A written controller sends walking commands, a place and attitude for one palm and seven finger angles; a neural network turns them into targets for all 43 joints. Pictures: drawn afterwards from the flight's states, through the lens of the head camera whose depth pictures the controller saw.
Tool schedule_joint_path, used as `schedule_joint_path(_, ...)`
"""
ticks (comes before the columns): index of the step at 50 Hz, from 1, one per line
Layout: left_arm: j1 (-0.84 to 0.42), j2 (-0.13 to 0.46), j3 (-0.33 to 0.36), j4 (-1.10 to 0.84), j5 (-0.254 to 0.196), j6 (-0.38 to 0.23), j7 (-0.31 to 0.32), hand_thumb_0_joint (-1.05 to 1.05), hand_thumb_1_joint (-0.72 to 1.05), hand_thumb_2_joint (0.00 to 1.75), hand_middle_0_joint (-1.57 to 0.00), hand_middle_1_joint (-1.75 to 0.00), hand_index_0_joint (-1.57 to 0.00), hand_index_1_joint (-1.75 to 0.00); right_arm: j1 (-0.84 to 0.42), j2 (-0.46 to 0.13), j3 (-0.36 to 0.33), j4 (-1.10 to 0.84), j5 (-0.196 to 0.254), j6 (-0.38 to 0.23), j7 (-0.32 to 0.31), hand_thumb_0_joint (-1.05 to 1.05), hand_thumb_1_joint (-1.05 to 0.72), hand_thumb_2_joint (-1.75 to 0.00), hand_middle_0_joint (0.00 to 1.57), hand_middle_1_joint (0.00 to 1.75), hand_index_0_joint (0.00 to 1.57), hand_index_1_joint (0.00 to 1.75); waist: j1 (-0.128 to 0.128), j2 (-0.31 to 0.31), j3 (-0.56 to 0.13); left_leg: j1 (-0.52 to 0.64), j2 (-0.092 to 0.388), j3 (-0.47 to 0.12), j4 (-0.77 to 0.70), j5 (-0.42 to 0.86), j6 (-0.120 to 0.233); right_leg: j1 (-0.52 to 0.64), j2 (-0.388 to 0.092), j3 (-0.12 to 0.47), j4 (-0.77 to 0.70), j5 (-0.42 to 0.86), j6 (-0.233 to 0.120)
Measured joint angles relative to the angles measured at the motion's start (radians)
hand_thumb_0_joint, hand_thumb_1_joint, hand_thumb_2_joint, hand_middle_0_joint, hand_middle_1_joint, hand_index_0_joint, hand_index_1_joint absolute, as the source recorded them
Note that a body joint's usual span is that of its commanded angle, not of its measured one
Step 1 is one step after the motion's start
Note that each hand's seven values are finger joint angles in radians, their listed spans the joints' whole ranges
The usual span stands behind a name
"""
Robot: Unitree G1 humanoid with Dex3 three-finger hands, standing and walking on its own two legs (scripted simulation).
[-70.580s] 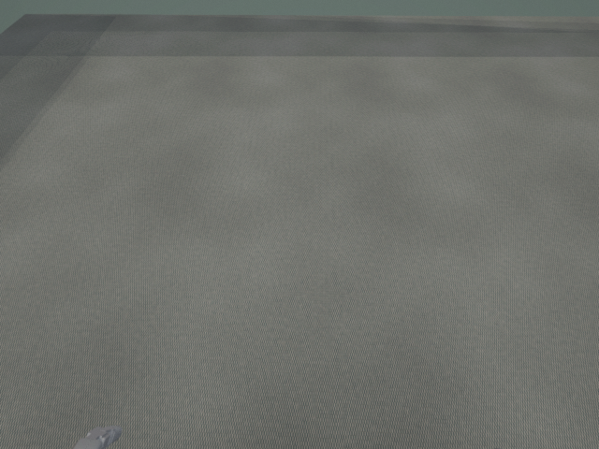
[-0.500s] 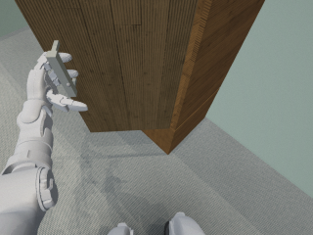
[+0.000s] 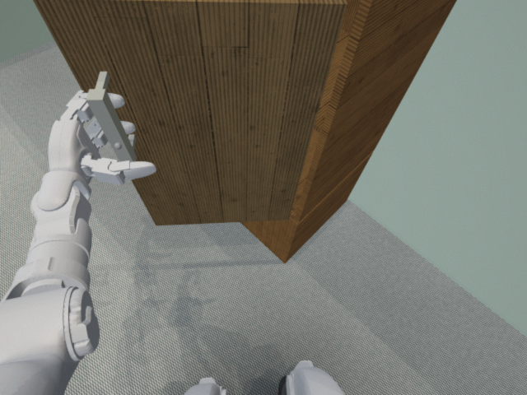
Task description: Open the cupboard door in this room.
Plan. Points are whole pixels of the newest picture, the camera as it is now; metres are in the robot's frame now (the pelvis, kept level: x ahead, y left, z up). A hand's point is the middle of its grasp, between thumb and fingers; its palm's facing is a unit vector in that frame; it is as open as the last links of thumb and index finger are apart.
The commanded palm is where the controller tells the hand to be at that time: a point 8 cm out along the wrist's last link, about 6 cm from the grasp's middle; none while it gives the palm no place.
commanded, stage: close the thumb around the handle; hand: left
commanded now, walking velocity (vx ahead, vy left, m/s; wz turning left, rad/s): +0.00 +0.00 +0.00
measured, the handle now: (117, 122) +0.51 +0.21 +0.08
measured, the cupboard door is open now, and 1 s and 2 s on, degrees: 48 62 91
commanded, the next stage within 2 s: pull the door open along its arc in 0.46 s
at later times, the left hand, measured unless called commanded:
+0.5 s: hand (126, 146) +0.46 +0.19 +0.09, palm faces +0.03 -1.00 +0.00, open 5.7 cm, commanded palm +0.43 +0.24 +0.08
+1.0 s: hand (131, 189) +0.39 +0.17 +0.09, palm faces +0.02 -1.00 +0.02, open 6.0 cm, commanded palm +0.32 +0.23 +0.08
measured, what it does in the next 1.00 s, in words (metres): stands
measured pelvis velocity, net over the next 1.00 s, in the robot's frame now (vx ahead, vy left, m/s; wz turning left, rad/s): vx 0.01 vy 0.00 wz -0.02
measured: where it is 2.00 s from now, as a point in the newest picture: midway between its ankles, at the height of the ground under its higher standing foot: outside the picture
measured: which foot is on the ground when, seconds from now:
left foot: down 0.00-1.00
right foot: down 0.00-1.00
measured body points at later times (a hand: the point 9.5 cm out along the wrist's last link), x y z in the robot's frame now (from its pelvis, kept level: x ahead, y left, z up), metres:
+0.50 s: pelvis +0.00 +0.00 +0.00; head +0.09 +0.01 +0.44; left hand +0.45 +0.24 +0.09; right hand +0.04 -0.26 -0.12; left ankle -0.03 +0.09 -0.69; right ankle +0.03 -0.12 -0.69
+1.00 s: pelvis +0.01 +0.00 +0.01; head +0.07 -0.01 +0.46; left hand +0.38 +0.22 +0.09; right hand +0.10 -0.26 -0.10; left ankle -0.03 +0.09 -0.69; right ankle +0.03 -0.12 -0.69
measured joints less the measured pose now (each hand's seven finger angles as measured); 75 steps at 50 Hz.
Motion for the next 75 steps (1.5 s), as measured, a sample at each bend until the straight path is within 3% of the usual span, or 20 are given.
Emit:
schedule_joint_path(20,0.019,-0.051,-0.04,-0.036,0.003,0.0,0.035,0.0,0.73,0.83,-0.39,-1.34,-0.39,-1.33,-0.014,0.006,-0.005,0.002,-0.001,0.0,0.008,0.01,-0.91,-0.9,0.2,0.3,0.2,0.3,0.013,0.008,-0.007,0.019,-0.007,0.001,-0.007,0.001,0.002,0.018,-0.006,0.002,-0.003,-0.001,0.005)
schedule_joint_path(29,-0.007,-0.035,-0.017,0.002,0.017,-0.013,0.041,0.0,0.73,0.83,-0.37,-1.35,-0.36,-1.35,-0.019,0.005,0.002,0.0,-0.003,-0.005,0.001,0.01,-0.91,-0.9,0.2,0.3,0.2,0.3,0.005,0.003,0.004,0.013,-0.004,0.0,-0.002,0.006,-0.002,0.01,-0.004,0.001,0.006,0.001,-0.003)
schedule_joint_path(35,0.014,-0.03,-0.019,-0.025,0.001,-0.005,0.037,0.0,0.74,0.82,-0.37,-1.35,-0.35,-1.35,-0.012,-0.002,-0.005,-0.001,-0.001,-0.005,0.001,0.01,-0.91,-0.9,0.2,0.3,0.2,0.3,0.007,0.003,0.003,0.011,-0.001,0.003,-0.005,0.01,-0.006,0.004,0.0,0.004,0.006,0.004,-0.007)
schedule_joint_path(41,0.143,-0.061,-0.03,-0.162,-0.037,0.014,0.028,0.0,0.74,0.78,-0.36,-1.35,-0.35,-1.35,-0.002,-0.005,-0.014,-0.021,0.011,0.002,0.006,0.01,-0.91,-0.9,0.2,0.3,0.2,0.3,0.017,0.007,-0.006,0.049,0.003,0.015,-0.036,0.013,-0.006,0.034,0.007,0.017,-0.017,0.009,-0.007)
schedule_joint_path(48,0.394,-0.145,-0.088,-0.442,-0.083,0.046,0.031,0.0,0.72,0.74,-0.36,-1.35,-0.33,-1.34,-0.022,0.002,-0.021,-0.055,0.024,-0.01,0.016,0.01,-0.91,-0.9,0.2,0.3,0.2,0.3,0.043,0.012,-0.016,0.123,0.001,0.024,-0.084,0.019,-0.006,0.099,0.007,0.026,-0.052,0.009,-0.005)
schedule_joint_path(50,0.466,-0.192,-0.118,-0.541,-0.083,0.067,0.088,0.0,0.72,0.75,-0.36,-1.35,-0.33,-1.32,-0.039,0.009,-0.029,-0.062,0.022,-0.023,0.018,0.01,-0.91,-0.9,0.2,0.3,0.2,0.3,0.058,0.014,-0.02,0.14,-0.001,0.026,-0.094,0.019,-0.006,0.114,0.006,0.028,-0.058,0.007,-0.004)
schedule_joint_path(53,0.558,-0.285,-0.171,-0.675,-0.063,0.082,0.239,0.0,0.7,0.76,-0.35,-1.35,-0.34,-1.3,-0.08,0.021,-0.032,-0.064,0.009,-0.043,0.028,0.01,-0.91,-0.9,0.2,0.3,0.2,0.3,0.077,0.014,-0.017,0.162,-0.007,0.025,-0.105,0.02,-0.007,0.134,0.0,0.028,-0.06,0.003,-0.002)
schedule_joint_path(59,0.689,-0.428,-0.304,-0.864,0.059,0.126,0.535,0.0,0.7,0.77,-0.35,-1.33,-0.35,-1.29,-0.164,0.057,-0.026,-0.079,-0.032,-0.044,0.046,0.01,-0.91,-0.9,0.2,0.3,0.2,0.3,0.108,0.008,-0.014,0.192,-0.018,0.009,-0.11,0.02,-0.011,0.165,-0.012,0.013,-0.05,-0.013,-0.006)
schedule_joint_path(63,0.76,-0.488,-0.393,-0.947,0.133,0.176,0.681,0.01,0.7,0.78,-0.34,-1.31,-0.35,-1.3,-0.199,0.079,-0.018,-0.09,-0.054,-0.025,0.045,0.01,-0.91,-0.9,0.2,0.3,0.2,0.3,0.122,0.009,-0.014,0.213,-0.02,-0.008,-0.11,0.018,-0.017,0.191,-0.015,-0.003,-0.048,-0.024,-0.011)
schedule_joint_path(67,0.834,-0.515,-0.466,-1.016,0.19,0.22,0.75,0.01,0.7,0.78,-0.33,-1.31,-0.34,-1.31,-0.211,0.095,-0.01,-0.099,-0.066,-0.004,0.034,0.01,-0.91,-0.9,0.2,0.3,0.2,0.3,0.129,0.011,-0.012,0.238,-0.019,-0.024,-0.112,0.014,-0.024,0.221,-0.016,-0.019,-0.049,-0.034,-0.018)
schedule_joint_path(75,0.989,-0.524,-0.584,-1.143,0.233,0.258,0.783,0.0,0.7,0.78,-0.31,-1.32,-0.35,-1.33,-0.194,0.098,-0.011,-0.105,-0.074,0.013,0.025,0.01,-0.91,-0.9,0.2,0.3,0.2,0.3,0.125,0.016,-0.005,0.273,-0.015,-0.043,-0.113,0.006,-0.036,0.26,-0.013,-0.037,-0.046,-0.05,-0.03)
